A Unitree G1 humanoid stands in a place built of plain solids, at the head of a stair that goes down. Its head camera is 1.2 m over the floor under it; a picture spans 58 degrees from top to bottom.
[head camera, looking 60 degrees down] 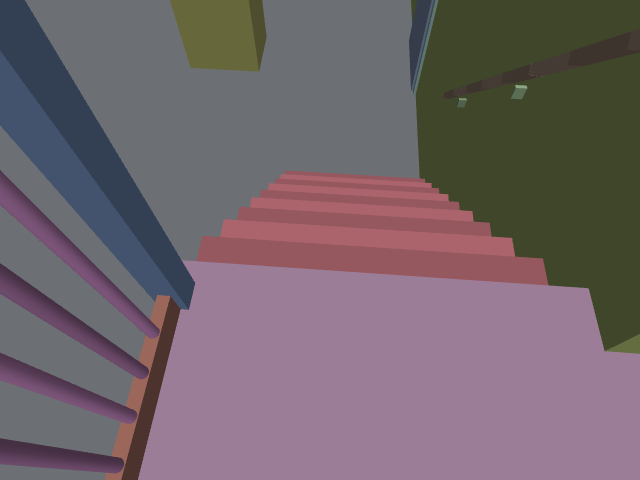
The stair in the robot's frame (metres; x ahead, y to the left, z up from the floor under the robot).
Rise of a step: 0.21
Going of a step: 0.21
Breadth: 1.28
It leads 4 degrees to the right of straight ahead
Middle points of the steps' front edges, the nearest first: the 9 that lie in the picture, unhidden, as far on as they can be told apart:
0.57 -0.17 0.00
0.79 -0.19 -0.21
1.00 -0.20 -0.43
1.21 -0.22 -0.64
1.43 -0.24 -0.85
1.64 -0.25 -1.07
1.85 -0.27 -1.28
2.07 -0.28 -1.50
2.28 -0.30 -1.71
